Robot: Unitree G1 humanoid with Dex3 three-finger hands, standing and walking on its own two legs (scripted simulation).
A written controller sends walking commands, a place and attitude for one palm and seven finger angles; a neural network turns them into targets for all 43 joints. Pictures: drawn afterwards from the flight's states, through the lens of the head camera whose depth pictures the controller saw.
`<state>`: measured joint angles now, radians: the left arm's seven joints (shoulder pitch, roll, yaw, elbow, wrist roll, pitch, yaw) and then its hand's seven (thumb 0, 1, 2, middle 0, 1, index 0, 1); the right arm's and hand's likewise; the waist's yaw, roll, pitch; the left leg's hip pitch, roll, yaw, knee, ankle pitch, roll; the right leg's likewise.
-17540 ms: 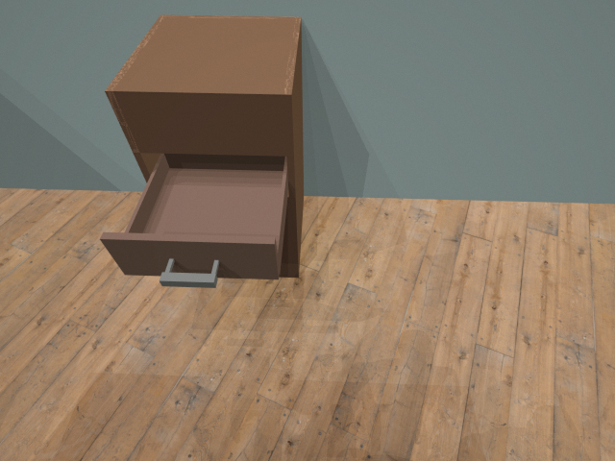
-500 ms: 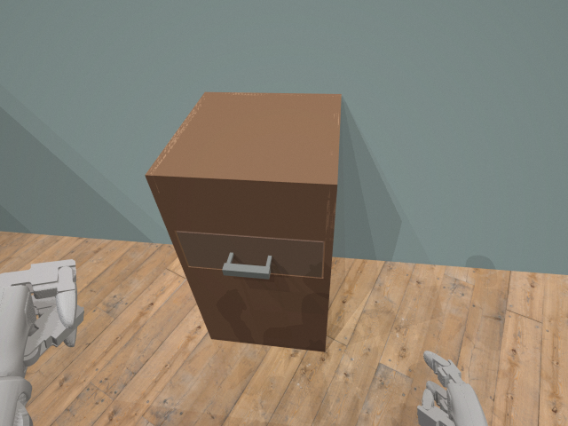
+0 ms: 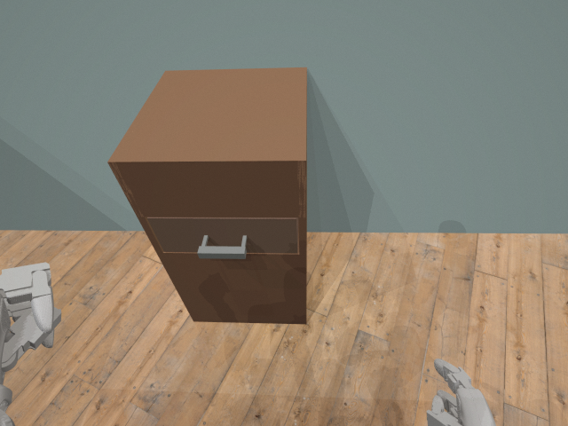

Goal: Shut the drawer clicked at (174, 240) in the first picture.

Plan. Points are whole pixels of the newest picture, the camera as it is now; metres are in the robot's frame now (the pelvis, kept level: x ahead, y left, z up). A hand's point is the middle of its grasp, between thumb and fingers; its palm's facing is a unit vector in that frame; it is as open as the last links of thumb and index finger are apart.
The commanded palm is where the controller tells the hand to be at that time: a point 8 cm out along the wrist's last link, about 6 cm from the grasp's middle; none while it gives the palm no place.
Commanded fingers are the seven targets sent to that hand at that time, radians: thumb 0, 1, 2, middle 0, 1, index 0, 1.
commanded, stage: step back with the hand held close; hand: left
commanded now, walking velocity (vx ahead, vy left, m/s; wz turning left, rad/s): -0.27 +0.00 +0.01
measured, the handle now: (223, 245) +0.60 +0.20 -0.24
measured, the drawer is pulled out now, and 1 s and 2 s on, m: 0.00 0.00 0.00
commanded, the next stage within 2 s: stop stepping back and stand still in 1.94 s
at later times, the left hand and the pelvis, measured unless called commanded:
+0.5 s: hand out of the picture +0.13 +0.27 +0.15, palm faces +0.38 -0.81 -0.44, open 3.3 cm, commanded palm +0.07 +0.31 +0.18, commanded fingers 0.00 0.90 0.90 -1.40 -1.60 -1.40 -1.60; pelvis -0.06 +0.03 -0.01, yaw +0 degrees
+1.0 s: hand out of the picture +0.11 +0.27 +0.16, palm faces +0.37 -0.78 -0.51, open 3.3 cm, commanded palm +0.03 +0.32 +0.18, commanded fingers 0.00 0.90 0.90 -1.40 -1.60 -1.40 -1.60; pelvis -0.09 +0.03 -0.03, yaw +1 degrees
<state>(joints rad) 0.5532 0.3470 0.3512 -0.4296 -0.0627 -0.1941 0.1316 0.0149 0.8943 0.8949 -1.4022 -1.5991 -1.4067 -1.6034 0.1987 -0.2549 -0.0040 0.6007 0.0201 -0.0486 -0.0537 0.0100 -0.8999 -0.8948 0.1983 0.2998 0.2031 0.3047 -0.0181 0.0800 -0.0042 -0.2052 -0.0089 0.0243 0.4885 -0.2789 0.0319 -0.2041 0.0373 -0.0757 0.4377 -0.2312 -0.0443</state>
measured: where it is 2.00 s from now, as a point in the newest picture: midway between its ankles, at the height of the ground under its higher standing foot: outside the picture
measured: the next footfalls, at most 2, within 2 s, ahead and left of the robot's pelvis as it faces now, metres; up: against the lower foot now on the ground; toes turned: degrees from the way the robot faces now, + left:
left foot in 1.86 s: -0.11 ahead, +0.11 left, +0.00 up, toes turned -1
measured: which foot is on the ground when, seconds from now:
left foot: down 0.00-1.00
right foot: down 0.00-1.00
